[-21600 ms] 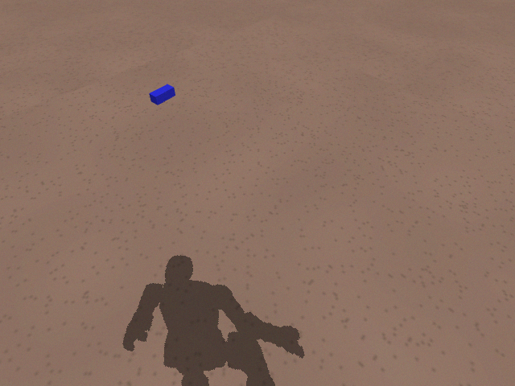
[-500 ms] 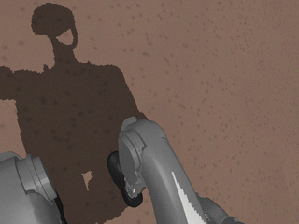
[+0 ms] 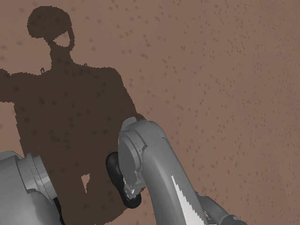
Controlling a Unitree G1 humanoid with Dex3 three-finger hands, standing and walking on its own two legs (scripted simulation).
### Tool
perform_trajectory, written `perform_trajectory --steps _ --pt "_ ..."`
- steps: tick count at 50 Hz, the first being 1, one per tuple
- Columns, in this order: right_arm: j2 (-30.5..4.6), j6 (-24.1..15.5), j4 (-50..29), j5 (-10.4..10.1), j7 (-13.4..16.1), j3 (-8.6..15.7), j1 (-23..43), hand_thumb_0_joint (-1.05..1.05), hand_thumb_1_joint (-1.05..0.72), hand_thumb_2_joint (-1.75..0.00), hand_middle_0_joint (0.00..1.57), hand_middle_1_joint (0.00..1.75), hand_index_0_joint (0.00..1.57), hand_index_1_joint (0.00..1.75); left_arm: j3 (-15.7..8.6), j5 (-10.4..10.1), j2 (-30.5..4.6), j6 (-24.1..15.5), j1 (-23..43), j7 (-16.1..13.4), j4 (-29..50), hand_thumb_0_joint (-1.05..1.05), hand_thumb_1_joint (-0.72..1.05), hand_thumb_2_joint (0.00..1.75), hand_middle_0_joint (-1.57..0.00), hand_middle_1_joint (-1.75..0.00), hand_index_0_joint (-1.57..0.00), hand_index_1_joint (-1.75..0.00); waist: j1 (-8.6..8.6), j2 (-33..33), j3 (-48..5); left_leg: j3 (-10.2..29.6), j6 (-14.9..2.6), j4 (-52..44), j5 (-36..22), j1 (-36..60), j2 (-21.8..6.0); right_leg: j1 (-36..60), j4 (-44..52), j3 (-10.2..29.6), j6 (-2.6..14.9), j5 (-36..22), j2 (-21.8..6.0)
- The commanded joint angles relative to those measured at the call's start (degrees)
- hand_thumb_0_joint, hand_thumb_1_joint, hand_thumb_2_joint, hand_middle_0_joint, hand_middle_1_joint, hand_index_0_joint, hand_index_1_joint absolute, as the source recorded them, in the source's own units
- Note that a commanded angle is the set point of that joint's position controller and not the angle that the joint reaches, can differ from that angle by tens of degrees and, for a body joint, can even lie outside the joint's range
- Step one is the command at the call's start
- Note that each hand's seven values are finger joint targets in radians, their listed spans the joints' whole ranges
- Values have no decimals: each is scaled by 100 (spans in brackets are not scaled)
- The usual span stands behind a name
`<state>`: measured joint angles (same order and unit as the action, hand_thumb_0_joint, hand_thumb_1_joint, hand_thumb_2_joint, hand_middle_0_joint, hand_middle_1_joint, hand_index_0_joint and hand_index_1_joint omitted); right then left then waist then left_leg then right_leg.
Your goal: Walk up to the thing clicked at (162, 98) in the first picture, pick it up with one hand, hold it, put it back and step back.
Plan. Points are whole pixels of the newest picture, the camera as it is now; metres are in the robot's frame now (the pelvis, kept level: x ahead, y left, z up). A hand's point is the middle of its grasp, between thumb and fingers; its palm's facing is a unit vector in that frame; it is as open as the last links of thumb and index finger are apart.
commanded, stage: close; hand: left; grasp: from above
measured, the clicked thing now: out of the picture +0.45 +0.35 -0.27
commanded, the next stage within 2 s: settle in 0.84 s
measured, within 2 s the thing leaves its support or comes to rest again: leaves its support in 1.24 s
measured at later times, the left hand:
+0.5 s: hand out of the picture +0.44 +0.35 -0.24, palm faces -0.41 -0.17 -0.90, open 10.0 cm
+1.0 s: hand out of the picture +0.44 +0.35 -0.24, palm faces -0.41 -0.17 -0.90, open 9.9 cm
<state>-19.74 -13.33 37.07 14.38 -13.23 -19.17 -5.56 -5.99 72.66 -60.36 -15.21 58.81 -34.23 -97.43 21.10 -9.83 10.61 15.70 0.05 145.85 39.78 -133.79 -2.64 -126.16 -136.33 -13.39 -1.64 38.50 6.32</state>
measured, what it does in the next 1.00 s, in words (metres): stands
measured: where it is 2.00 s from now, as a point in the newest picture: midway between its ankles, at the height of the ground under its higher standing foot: (93, 206)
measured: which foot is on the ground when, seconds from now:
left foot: down 0.00-1.00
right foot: down 0.00-1.00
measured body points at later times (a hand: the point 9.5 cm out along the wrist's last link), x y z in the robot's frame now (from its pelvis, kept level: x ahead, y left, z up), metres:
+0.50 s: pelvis +0.00 +0.00 +0.00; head +0.27 +0.14 +0.33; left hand +0.46 +0.35 -0.19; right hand +0.06 -0.25 -0.05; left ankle +0.07 +0.13 -0.27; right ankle +0.11 -0.10 -0.27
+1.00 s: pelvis +0.00 +0.00 +0.00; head +0.27 +0.14 +0.33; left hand +0.46 +0.35 -0.19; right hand +0.06 -0.24 -0.05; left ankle +0.07 +0.13 -0.27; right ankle +0.11 -0.10 -0.27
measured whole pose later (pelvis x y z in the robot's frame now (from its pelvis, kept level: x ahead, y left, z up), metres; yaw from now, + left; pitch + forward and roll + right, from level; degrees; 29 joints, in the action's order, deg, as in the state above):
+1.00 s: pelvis +0.00 +0.00 +0.00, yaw +0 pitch +25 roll -14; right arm -20.1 -13.2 36.1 14.5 -12.8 -20.1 -5.4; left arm -6.1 71.2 -61.3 -14.0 59.5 -34.3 -97.7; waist 21.7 -9.8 11.2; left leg 15.9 -0.2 145.6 39.7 -133.5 -2.9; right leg -125.9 -135.6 -13.5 -1.9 38.1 6.6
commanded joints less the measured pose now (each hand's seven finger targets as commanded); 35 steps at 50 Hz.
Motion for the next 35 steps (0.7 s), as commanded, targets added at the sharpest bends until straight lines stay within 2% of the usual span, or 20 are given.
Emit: perform_trajectory --steps 1,4,5,6,7,8,11,14,15,16,19,21,22,24,25,26,28,30,32,35 --pt "-1869 -21 70 -31 50 595 -1011 0 -89 -90 20 30 20 30 -52 -30 -1334 38 1316 -297 584 0 2 68 -45 -78 -47 -76 246 3227 -3590 -486 -36 -1441 -1142 2852 -205 1911 1223 -342 254 -1527 193" --pt "-1892 -33 62 -14 52 594 -997 0 -89 -90 20 30 20 30 -109 -104 -1330 91 1427 -381 674 0 6 68 -47 -79 -50 -76 264 3220 -3729 -471 -42 -1444 -1178 2852 -210 2002 1277 -374 244 -1584 202" --pt "-1899 -34 62 -16 48 599 -1026 0 -89 -90 20 30 20 30 -41 -55 -1317 130 1389 -370 609 0 7 66 -49 -78 -51 -75 290 3287 -3694 -502 -40 -1431 -1201 2872 -208 2037 1278 -337 249 -1627 203" --pt "-1877 -53 43 -16 49 586 -943 0 -89 -90 20 30 20 30 24 -118 -1197 123 1524 -378 705 0 9 65 -49 -77 -52 -74 278 3287 -3739 -479 -32 -1446 -1174 2850 -213 1993 1275 -372 250 -1592 204" --pt "-1875 -50 92 -19 65 588 -916 0 -89 -90 20 30 20 30 -77 -110 -1315 158 1297 -402 416 0 12 66 -51 -79 -54 -75 253 3185 -3571 -469 -39 -1458 -1030 2764 -221 1942 1288 -359 254 -1489 207" --pt "-1904 -66 62 -38 42 594 -1005 0 -89 -90 20 30 20 30 -48 -83 -1335 175 1336 -362 559 0 13 66 -52 -78 -55 -75 301 3217 -3494 -463 -35 -1448 -1088 2766 -211 1895 1242 -366 254 -1503 188" --pt "-1921 -77 84 -16 41 597 -965 0 -89 -90 20 30 20 30 -89 -127 -1355 173 1449 -361 618 0 17 66 -56 -77 -59 -73 303 3278 -3607 -443 -34 -1457 -1111 2815 -218 1911 1256 -387 254 -1506 187" --pt "-1896 -78 68 -38 27 574 -983 0 -89 -90 20 30 20 30 -17 -123 -1213 204 1246 -306 383 0 20 64 -58 -75 -62 -72 340 3176 -3413 -421 -21 -1499 -1097 2797 -209 1844 1216 -403 255 -1490 191" --pt "-1925 -86 -6 -53 33 588 -903 0 -89 -90 20 30 20 30 93 -142 -1159 182 1381 -290 536 0 22 62 -59 -75 -63 -72 302 3304 -3461 -445 -24 -1527 -1049 2779 -207 1861 1253 -383 268 -1445 200" --pt "-1871 -77 49 -39 32 523 -953 0 -89 -90 20 30 20 30 -97 -173 -1365 193 1280 -307 385 0 24 61 -61 -75 -64 -71 271 3119 -3430 -409 -35 -1514 -1029 2738 -212 1873 1262 -411 251 -1433 182" --pt "-1933 -89 6 -66 29 591 -957 0 -89 -90 20 30 20 30 23 -145 -1306 193 1339 -222 519 0 28 64 -65 -74 -68 -71 302 3232 -3393 -465 -44 -1472 -993 2741 -206 1827 1242 -345 259 -1399 177" --pt "-1923 -73 3 -50 30 536 -1035 0 -89 -90 20 30 20 30 -116 -160 -1440 181 1318 -249 581 0 33 62 -68 -72 -71 -69 279 3123 -3541 -442 -54 -1501 -1065 2745 -200 1971 1291 -366 244 -1460 181" --pt "-1925 -84 -3 -67 28 571 -997 0 -89 -90 20 30 20 30 -17 -159 -1371 188 1293 -214 521 0 34 62 -70 -71 -73 -68 304 3123 -3452 -483 -65 -1439 -1025 2694 -202 1941 1278 -315 244 -1448 182" --pt "-1949 -87 8 -78 32 595 -1055 0 -89 -90 20 30 20 30 -135 -175 -1472 177 1424 -204 822 0 37 63 -71 -72 -74 -69 236 3273 -3640 -438 -32 -1502 -1152 2871 -201 1899 1242 -364 255 -1493 170" --pt "-1902 -73 41 -72 37 568 -969 0 -89 -90 20 30 20 30 -153 -228 -1445 173 1303 -209 600 0 39 62 -73 -71 -76 -68 204 3277 -3605 -432 -23 -1525 -1079 2806 -214 1910 1255 -373 266 -1429 166" --pt "-1944 -72 -1 -70 37 604 -991 0 -89 -90 20 30 20 30 -42 -178 -1347 190 1219 -165 579 0 40 63 -74 -71 -77 -68 235 3225 -3549 -445 -33 -1491 -1086 2812 -208 1847 1251 -360 258 -1456 176" --pt "-1908 -47 12 -64 35 563 -1064 0 -89 -90 20 30 20 30 -88 -197 -1415 182 1363 -161 698 0 42 64 -76 -70 -79 -68 304 3167 -3578 -490 -65 -1428 -1155 2736 -210 2022 1312 -322 232 -1568 203" --pt "-1918 -42 26 -77 46 612 -1072 0 -89 -90 20 30 20 30 -122 -229 -1410 191 1316 -153 710 0 44 64 -79 -69 -81 -67 230 3208 -3652 -495 -52 -1472 -1185 2795 -202 2042 1314 -327 250 -1557 190" --pt "-1908 -28 23 -72 50 586 -1008 0 -89 -90 20 30 20 30 -19 -234 -1294 200 1247 -146 547 0 46 67 -80 -71 -82 -69 242 3206 -3592 -488 -48 -1460 -1154 2758 -221 2023 1308 -314 259 -1527 212" --pt "-1926 -31 32 -82 46 582 -1079 0 -89 -90 20 30 20 30 -27 -220 -1304 178 1288 -122 533 0 51 67 -83 -71 -85 -68 295 3199 -3427 -428 -36 -1507 -1073 2723 -201 1839 1238 -377 272 -1425 177"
